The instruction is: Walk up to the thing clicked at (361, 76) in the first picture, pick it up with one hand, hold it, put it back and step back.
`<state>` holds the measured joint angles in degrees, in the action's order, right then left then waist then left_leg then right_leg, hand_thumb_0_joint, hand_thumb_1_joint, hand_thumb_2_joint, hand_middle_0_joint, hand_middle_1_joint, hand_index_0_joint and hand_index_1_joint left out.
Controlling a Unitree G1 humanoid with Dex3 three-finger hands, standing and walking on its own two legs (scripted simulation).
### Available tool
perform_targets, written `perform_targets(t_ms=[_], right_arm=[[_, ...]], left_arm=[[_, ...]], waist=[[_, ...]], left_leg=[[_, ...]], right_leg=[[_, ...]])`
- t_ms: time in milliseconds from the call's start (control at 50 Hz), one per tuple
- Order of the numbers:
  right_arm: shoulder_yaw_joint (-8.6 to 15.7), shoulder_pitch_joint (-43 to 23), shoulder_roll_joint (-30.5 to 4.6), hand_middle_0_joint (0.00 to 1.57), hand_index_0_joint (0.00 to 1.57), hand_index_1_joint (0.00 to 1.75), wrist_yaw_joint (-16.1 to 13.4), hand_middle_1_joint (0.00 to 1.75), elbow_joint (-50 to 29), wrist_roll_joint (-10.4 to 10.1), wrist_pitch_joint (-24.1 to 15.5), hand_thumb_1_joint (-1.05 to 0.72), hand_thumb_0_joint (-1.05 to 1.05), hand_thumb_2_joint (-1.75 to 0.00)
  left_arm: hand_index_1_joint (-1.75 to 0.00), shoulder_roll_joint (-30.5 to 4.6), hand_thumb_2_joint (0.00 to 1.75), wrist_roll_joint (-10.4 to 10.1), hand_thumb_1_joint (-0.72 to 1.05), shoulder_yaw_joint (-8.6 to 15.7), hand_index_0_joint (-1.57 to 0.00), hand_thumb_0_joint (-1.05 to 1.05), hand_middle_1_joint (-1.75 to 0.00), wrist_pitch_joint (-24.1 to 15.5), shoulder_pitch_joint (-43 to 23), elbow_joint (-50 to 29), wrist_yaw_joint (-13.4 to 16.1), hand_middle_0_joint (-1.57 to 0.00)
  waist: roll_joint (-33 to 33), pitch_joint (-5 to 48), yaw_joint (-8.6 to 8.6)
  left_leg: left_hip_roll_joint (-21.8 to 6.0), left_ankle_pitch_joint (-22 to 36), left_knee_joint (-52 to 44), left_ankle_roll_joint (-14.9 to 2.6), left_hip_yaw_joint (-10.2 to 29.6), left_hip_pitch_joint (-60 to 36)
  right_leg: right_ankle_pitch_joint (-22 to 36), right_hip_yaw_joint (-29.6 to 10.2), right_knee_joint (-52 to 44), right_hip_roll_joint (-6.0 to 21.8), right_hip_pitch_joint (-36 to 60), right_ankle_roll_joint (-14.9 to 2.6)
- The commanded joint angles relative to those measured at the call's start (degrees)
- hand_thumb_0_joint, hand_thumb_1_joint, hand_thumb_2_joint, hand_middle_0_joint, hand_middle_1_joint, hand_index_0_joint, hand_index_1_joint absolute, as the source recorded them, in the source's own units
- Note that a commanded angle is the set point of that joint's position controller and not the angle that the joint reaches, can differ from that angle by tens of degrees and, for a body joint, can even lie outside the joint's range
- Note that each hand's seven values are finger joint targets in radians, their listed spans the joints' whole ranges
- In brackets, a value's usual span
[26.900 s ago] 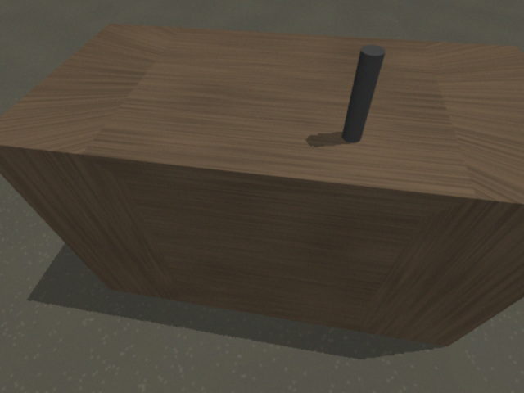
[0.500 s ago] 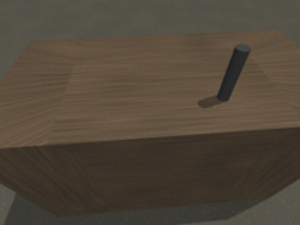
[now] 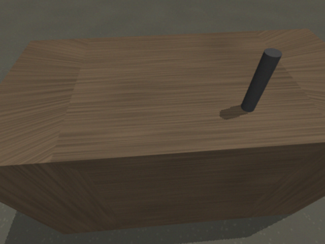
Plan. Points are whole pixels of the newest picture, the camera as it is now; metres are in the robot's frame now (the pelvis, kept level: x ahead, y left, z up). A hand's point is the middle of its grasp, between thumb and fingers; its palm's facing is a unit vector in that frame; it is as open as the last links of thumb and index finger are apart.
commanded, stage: home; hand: right
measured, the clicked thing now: (258, 83) +0.50 -0.25 +0.12
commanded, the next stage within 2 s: stand in 0.46 s
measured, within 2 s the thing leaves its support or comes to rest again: neither
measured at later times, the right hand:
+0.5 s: hand out of the picture +0.08 -0.25 -0.15, palm faces -0.05 +0.93 -0.36, open 17.4 cm
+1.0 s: hand out of the picture +0.06 -0.25 -0.16, palm faces -0.05 +0.93 -0.35, open 9.4 cm
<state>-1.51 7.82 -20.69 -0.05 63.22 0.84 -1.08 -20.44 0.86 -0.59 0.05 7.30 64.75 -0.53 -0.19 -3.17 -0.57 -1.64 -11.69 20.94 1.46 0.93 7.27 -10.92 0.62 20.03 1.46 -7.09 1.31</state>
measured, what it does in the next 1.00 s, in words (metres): stands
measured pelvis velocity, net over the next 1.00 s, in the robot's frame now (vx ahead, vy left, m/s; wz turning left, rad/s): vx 0.00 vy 0.00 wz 0.00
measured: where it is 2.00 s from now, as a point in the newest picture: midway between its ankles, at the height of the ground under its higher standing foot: outside the picture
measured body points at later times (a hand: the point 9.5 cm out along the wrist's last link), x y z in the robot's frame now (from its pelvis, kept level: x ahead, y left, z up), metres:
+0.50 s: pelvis +0.01 +0.00 +0.00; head +0.01 +0.00 +0.45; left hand +0.08 +0.30 -0.13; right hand +0.08 -0.30 -0.13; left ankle +0.00 +0.14 -0.75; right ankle +0.00 -0.13 -0.75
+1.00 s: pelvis +0.00 +0.00 +0.00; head +0.01 +0.01 +0.45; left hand +0.06 +0.31 -0.14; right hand +0.07 -0.30 -0.13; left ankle +0.00 +0.14 -0.75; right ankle +0.00 -0.13 -0.75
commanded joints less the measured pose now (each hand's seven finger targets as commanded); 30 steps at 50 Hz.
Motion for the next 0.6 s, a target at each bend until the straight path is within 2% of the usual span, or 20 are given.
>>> perform_targets(t_ms=[0,120,140,180,240,360,400,420,460,520,540,580], right_arm=[[2.44,-1.20,-12.93,0.05,0.05,0.05,-1.09,0.05,-2.65,-0.32,-0.96,0.54,0.00,-0.06],[2.58,-1.98,-12.75,0.05,0.05,0.05,-1.14,0.05,-2.33,-0.32,-0.78,0.54,0.00,-0.06],[2.69,-2.46,-12.87,0.05,0.05,0.05,-1.16,0.05,-2.57,-0.26,-0.79,0.54,0.00,-0.06],[2.68,-1.75,-12.74,0.05,0.05,0.06,-1.14,0.06,-2.40,-0.31,-0.86,0.53,0.00,-0.07],[2.83,-2.56,-12.62,0.05,0.05,0.05,-1.09,0.05,-2.42,-0.22,-0.66,0.55,0.00,-0.05],[3.07,-2.94,-12.65,0.05,0.05,0.05,-1.03,0.05,-2.56,-0.28,-0.80,0.53,0.00,-0.06],[3.00,-2.61,-12.37,0.05,0.05,0.05,-1.01,0.05,-2.44,-0.17,-0.79,0.55,0.00,-0.05],[3.06,-2.70,-12.43,0.05,0.05,0.05,-1.01,0.05,-2.35,-0.23,-0.71,0.55,0.00,-0.05],[3.14,-2.80,-12.39,0.05,0.05,0.05,-0.93,0.05,-2.39,-0.29,-0.66,0.54,0.00,-0.06],[3.09,-2.54,-12.31,0.05,0.05,0.05,-0.92,0.05,-2.30,-0.15,-0.73,0.54,0.00,-0.06],[3.15,-2.98,-12.46,0.05,0.05,0.05,-0.91,0.05,-2.20,-0.28,-0.62,0.54,0.00,-0.06],[3.02,-2.70,-12.12,0.20,0.20,0.21,-0.79,0.21,-2.12,-0.33,-0.57,0.38,0.00,-0.22]], left_arm=[[-0.30,-11.64,0.90,-0.33,0.90,2.23,-0.20,0.00,-0.30,-1.09,-1.74,-2.76,0.84,-0.20],[-0.30,-11.62,0.90,-0.22,0.90,2.33,-0.20,0.00,-0.30,-0.88,-2.21,-2.66,0.96,-0.20],[-0.30,-11.65,0.90,-0.09,0.90,2.33,-0.20,0.00,-0.30,-1.01,-2.06,-2.69,1.01,-0.20],[-0.30,-11.88,0.90,-0.23,0.90,2.52,-0.20,0.00,-0.30,-0.97,-2.59,-2.70,1.09,-0.20],[-0.30,-11.66,0.90,-0.18,0.90,2.44,-0.20,0.00,-0.30,-0.98,-2.71,-2.78,1.06,-0.20],[-0.30,-11.85,0.90,-0.14,0.90,2.64,-0.20,0.00,-0.30,-1.11,-2.68,-2.93,1.06,-0.20],[-0.30,-11.87,0.90,-0.16,0.90,2.67,-0.20,0.00,-0.30,-1.12,-2.81,-3.02,1.08,-0.20],[-0.30,-11.73,0.90,-0.21,0.90,2.62,-0.20,0.00,-0.30,-1.03,-2.95,-2.95,1.04,-0.20],[-0.30,-11.81,0.90,-0.15,0.90,2.62,-0.20,0.00,-0.30,-1.17,-3.09,-3.06,1.10,-0.20],[-0.30,-11.70,0.90,-0.24,0.90,2.66,-0.20,0.00,-0.30,-1.07,-2.71,-3.10,1.06,-0.20],[-0.30,-11.36,0.90,-0.26,0.90,2.58,-0.20,0.00,-0.30,-1.00,-2.42,-2.93,1.07,-0.20],[-0.30,-11.65,0.90,-0.27,0.90,2.62,-0.20,0.00,-0.30,-1.18,-2.74,-2.92,1.09,-0.20]], waist=[[0.21,5.64,0.14],[0.48,4.64,0.10],[0.15,5.44,0.08],[-0.14,5.46,0.26],[0.21,4.40,0.17],[0.16,5.10,0.12],[-0.02,4.93,0.18],[0.46,4.11,0.30],[-0.02,4.94,0.38],[0.46,4.88,0.22],[1.15,4.22,0.08],[-0.13,4.52,0.26]], left_leg=[[-5.94,14.91,-2.80,-2.55,4.42,-0.65],[-5.76,13.68,-3.41,-2.29,4.21,-1.32],[-6.08,15.21,-2.84,-2.56,4.25,-1.96],[-5.95,16.35,-3.53,-2.28,4.21,-1.61],[-5.76,12.15,-3.95,-2.26,4.25,-1.18],[-5.73,14.11,-3.88,-2.22,4.09,-1.80],[-5.63,13.21,-4.10,-2.17,3.97,-1.39],[-5.42,10.93,-4.58,-2.06,3.99,-1.12],[-5.78,13.03,-4.01,-2.26,4.20,-1.75],[-5.63,12.26,-4.46,-2.16,4.02,-0.71],[-5.39,10.40,-4.66,-2.20,4.02,-0.92],[-5.52,11.02,-4.52,-2.33,4.19,-1.02]], right_leg=[[12.40,-4.17,-2.09,5.67,3.45,-2.16],[10.79,-3.90,-2.75,5.69,2.27,-2.00],[12.77,-3.92,-2.70,5.92,2.91,-2.02],[13.09,-3.74,-2.17,5.82,3.68,-2.01],[8.83,-3.68,-3.44,5.64,2.35,-1.82],[11.36,-3.63,-3.30,5.95,3.16,-1.98],[10.44,-3.62,-3.40,5.92,3.04,-1.95],[8.33,-3.63,-3.99,5.73,2.08,-1.89],[10.40,-3.70,-3.69,6.02,2.84,-2.12],[9.78,-3.65,-3.53,6.04,3.71,-2.17],[8.19,-3.64,-3.92,5.88,2.62,-2.09],[8.86,-3.68,-4.09,6.00,2.97,-2.13]])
